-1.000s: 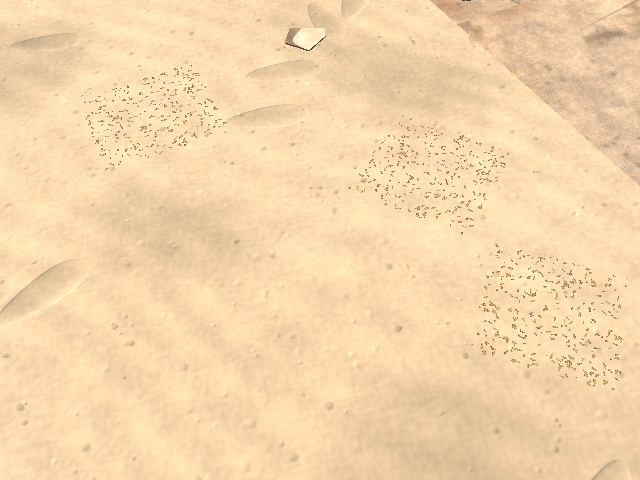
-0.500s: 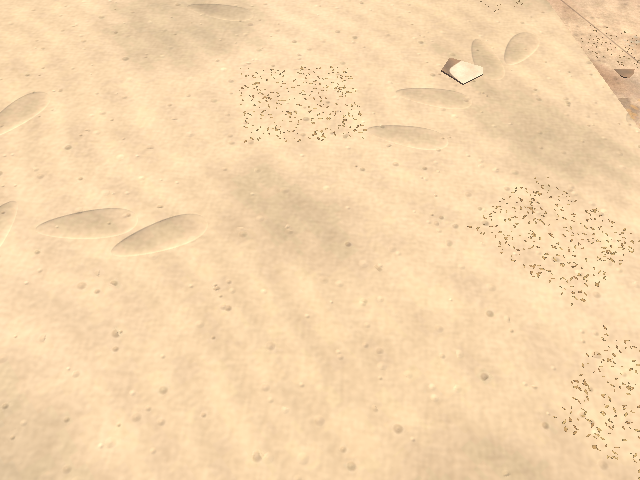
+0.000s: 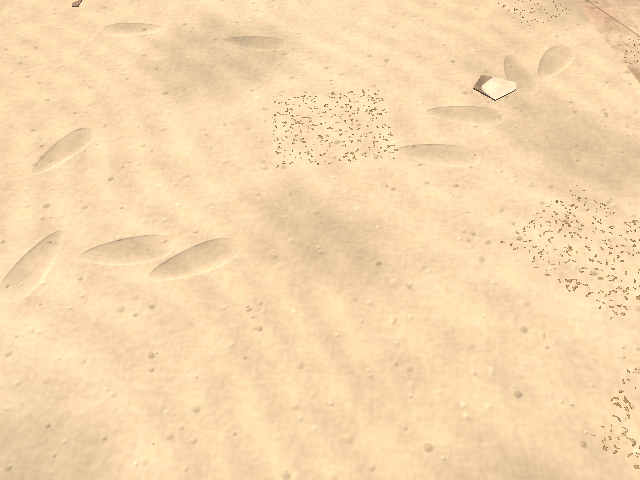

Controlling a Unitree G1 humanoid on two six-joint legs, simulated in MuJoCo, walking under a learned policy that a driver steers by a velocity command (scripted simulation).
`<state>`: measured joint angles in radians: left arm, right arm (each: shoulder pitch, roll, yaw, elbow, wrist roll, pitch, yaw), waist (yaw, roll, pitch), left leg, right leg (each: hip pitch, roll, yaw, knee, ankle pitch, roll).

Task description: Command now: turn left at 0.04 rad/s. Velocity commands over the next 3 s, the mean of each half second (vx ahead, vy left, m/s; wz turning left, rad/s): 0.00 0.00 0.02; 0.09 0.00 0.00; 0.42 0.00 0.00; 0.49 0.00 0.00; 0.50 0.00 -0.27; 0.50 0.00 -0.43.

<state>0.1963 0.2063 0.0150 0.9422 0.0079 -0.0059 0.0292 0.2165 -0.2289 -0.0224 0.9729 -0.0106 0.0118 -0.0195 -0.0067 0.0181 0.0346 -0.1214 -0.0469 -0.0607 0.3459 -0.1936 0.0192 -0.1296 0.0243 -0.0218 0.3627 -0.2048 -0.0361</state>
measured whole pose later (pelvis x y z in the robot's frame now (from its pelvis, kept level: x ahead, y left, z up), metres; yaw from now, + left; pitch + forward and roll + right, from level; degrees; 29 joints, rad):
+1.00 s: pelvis +0.04 +0.00 +0.00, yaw +0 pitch +0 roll +0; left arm 0.41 0.19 0.04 1.14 0.02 -0.02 0.03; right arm 0.29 -0.18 0.00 1.10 -0.03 -0.02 0.00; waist 0.03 -0.02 -0.02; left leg -0.33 0.01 0.04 0.76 -0.43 0.06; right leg -0.09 0.05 -0.01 0.34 -0.26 -0.08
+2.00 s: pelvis +0.54 +0.02 +0.00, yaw +0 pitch +0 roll -1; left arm 0.47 0.16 0.02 1.08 0.01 -0.10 0.00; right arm 0.06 -0.19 -0.03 0.91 -0.02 -0.04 0.03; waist 0.06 0.03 0.05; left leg -0.63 0.09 0.05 0.69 -0.01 0.04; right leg 0.06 0.10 -0.09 0.18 -0.26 -0.10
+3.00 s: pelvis +1.08 -0.06 +0.00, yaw -24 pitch +1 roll +0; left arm 0.37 0.22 0.06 0.96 0.00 -0.08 0.00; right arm 0.13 -0.23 -0.05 0.83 -0.04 -0.03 0.03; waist 0.04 0.04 0.04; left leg -0.66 0.15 0.00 0.91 -0.11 -0.02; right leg -0.03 0.14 0.00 0.22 -0.20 -0.14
